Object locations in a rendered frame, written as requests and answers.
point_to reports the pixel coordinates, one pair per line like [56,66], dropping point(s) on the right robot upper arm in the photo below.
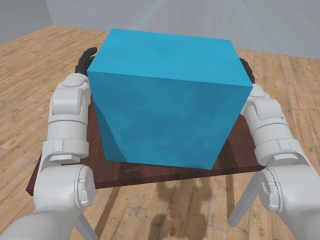
[293,193]

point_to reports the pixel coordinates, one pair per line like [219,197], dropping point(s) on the left robot hand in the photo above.
[85,61]

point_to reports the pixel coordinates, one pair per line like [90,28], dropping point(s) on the table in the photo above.
[236,156]

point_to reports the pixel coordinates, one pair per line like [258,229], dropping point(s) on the carton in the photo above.
[166,99]

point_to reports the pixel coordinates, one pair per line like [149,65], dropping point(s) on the robot left forearm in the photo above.
[67,124]

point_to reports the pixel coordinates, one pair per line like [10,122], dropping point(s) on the left robot upper arm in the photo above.
[61,193]

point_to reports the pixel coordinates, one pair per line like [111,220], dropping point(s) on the robot right forearm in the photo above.
[275,145]

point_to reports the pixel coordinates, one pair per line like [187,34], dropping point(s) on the right robot hand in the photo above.
[248,70]

